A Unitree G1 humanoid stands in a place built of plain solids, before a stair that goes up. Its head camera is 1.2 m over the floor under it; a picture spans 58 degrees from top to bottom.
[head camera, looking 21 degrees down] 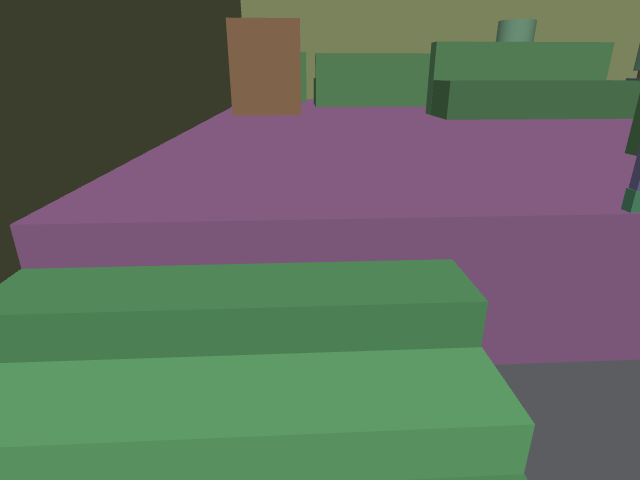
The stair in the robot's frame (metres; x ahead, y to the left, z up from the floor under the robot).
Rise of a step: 0.17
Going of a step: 0.35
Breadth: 1.65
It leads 3 degrees to the left of straight ahead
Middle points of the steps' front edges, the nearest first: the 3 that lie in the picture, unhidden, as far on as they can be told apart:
0.84 0.26 0.35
1.18 0.28 0.52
1.53 0.30 0.69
